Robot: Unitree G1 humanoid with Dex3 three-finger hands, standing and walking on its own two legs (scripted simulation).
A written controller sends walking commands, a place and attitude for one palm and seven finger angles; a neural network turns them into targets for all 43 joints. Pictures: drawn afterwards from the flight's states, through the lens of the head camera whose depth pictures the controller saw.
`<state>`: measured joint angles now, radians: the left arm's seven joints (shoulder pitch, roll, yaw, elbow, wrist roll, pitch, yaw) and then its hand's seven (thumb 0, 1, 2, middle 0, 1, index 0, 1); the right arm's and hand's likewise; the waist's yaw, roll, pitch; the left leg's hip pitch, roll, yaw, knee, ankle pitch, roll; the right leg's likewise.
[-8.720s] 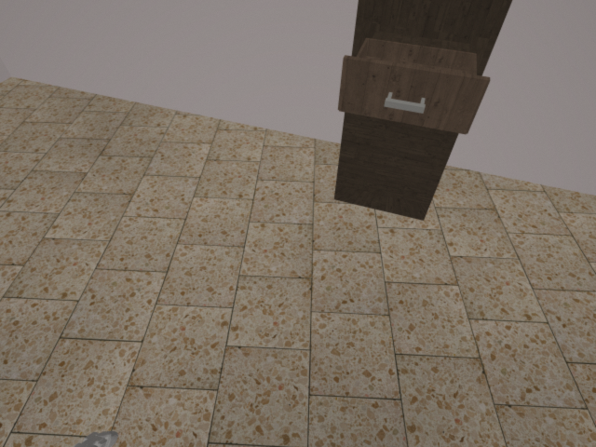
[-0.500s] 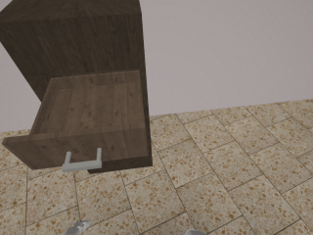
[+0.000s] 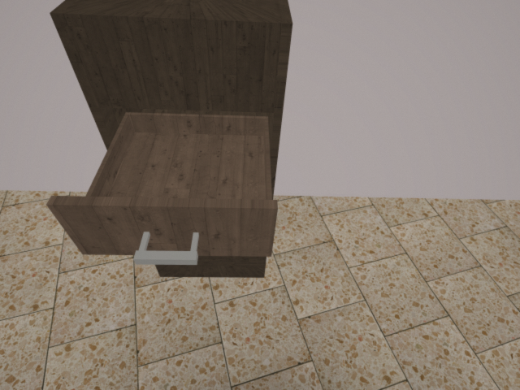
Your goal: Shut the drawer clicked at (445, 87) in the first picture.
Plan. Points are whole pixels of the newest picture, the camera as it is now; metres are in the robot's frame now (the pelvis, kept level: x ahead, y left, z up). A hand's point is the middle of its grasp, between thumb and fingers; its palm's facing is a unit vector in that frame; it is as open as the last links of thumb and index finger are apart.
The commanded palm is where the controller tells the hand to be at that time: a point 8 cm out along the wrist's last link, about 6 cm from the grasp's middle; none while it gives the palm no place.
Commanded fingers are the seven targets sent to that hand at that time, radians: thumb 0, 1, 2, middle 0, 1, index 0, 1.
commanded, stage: come to a stop and stand still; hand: left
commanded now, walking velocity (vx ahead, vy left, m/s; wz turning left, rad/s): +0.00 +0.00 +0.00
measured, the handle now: (168, 248) +0.35 +0.20 -0.03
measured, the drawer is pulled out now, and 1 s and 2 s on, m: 0.28 0.28 0.28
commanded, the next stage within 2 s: look again from close up in 0.78 s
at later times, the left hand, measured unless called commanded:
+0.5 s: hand out of the picture -0.06 +0.16 -0.16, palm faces +0.00 -0.99 -0.17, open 7.4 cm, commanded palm none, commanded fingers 0.00 0.90 0.90 -0.20 -0.30 -0.20 -0.30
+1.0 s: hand out of the picture -0.05 +0.17 -0.17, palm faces -0.02 -0.98 -0.19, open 7.4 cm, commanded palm none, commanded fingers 0.00 0.90 0.90 -0.20 -0.30 -0.20 -0.30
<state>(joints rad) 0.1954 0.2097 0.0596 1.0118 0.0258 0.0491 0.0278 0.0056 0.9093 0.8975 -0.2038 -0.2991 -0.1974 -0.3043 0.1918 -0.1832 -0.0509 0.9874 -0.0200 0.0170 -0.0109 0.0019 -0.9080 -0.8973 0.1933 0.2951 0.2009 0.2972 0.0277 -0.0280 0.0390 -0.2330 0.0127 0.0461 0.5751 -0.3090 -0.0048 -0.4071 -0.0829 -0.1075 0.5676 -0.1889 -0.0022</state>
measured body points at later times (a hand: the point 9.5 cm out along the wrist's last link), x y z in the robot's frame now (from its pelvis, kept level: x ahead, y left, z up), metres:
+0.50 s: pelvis -0.04 +0.00 +0.02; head -0.05 -0.01 +0.47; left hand -0.05 +0.21 -0.14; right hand -0.05 -0.21 -0.15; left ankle +0.00 +0.11 -0.73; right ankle -0.06 -0.10 -0.73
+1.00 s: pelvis -0.04 +0.00 +0.01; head -0.04 +0.00 +0.46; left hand -0.05 +0.22 -0.15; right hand -0.08 -0.21 -0.16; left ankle +0.00 +0.11 -0.73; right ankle -0.06 -0.10 -0.73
